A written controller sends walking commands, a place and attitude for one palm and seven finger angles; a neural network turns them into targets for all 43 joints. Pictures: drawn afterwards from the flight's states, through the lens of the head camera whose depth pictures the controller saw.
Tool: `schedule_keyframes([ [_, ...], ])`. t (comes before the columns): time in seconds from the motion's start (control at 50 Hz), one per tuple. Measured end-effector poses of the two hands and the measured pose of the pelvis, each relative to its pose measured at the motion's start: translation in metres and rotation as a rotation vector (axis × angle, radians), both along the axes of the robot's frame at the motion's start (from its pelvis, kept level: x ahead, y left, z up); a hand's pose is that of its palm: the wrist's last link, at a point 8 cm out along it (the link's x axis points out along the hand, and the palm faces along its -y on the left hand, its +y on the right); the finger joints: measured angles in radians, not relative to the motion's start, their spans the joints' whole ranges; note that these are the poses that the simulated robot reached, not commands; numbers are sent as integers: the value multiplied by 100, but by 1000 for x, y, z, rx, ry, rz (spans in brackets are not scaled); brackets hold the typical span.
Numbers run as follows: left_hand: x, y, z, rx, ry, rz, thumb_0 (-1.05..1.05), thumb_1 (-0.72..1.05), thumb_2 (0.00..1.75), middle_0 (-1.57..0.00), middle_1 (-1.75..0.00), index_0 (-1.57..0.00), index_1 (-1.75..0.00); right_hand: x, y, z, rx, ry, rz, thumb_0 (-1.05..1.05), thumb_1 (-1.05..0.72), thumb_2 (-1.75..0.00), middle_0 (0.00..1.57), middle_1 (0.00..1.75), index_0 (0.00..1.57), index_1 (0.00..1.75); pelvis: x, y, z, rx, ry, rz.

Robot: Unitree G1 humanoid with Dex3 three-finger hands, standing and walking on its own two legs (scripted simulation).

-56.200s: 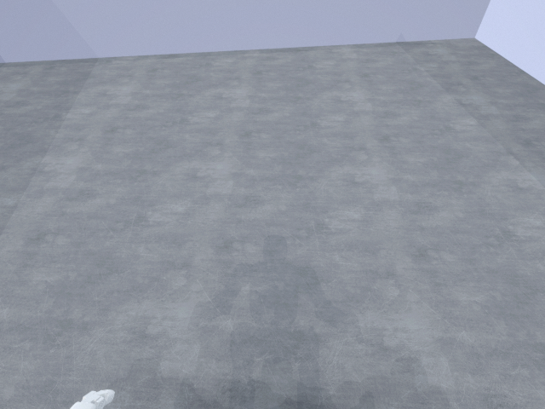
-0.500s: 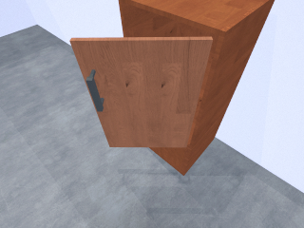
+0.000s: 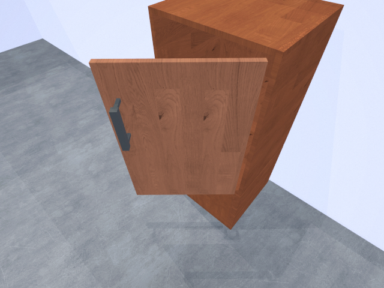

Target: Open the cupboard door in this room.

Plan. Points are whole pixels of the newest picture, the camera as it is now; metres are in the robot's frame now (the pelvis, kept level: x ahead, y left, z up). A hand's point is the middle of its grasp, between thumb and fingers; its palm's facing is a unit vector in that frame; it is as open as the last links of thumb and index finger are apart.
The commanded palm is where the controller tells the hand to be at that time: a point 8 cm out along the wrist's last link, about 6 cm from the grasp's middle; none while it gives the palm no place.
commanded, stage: come to a stop and stand still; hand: left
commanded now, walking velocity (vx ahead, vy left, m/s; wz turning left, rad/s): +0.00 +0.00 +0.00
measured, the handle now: (122, 125) +0.50 +0.22 +0.04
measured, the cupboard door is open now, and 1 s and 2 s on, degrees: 42 42 42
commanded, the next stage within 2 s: look again from close up in 0.46 s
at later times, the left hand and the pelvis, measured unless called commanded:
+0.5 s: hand out of the picture +0.02 +0.18 -0.18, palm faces +0.02 -0.98 -0.19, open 7.4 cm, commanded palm none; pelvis +0.02 +0.01 +0.00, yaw +0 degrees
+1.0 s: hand out of the picture +0.03 +0.20 -0.17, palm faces +0.01 -0.98 -0.21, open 7.4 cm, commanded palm none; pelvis +0.02 +0.01 +0.01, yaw +0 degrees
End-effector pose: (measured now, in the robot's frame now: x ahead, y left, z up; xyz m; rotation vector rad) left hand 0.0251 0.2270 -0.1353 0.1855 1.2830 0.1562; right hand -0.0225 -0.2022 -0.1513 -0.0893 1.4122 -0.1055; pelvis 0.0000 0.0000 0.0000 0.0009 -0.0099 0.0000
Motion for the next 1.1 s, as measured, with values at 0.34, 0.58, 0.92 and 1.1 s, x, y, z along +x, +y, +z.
schedule_keyframes([
  [0.34,-15,-1,-9,-41,99,27,0,91,90,-20,-29,-20,-29,54,-16,11,-82,-60,32,1,-91,-90,20,30,20,30,17,8,2,6,4,-6],
  [0.58,-5,7,-9,-32,86,27,0,91,90,-20,-29,-20,-29,78,-15,14,-93,-98,49,0,-91,-90,20,30,20,30,22,11,3,6,2,-4],
  [0.92,4,19,-5,-13,69,15,0,91,90,-20,-29,-20,-29,64,-15,15,-93,-58,40,0,-90,-90,20,30,20,30,21,12,5,6,-1,-5],
  [1.1,3,19,-5,-15,69,15,0,91,90,-20,-29,-20,-29,59,-18,16,-101,-50,41,0,-90,-90,20,30,20,30,19,13,6,7,-3,-4],
])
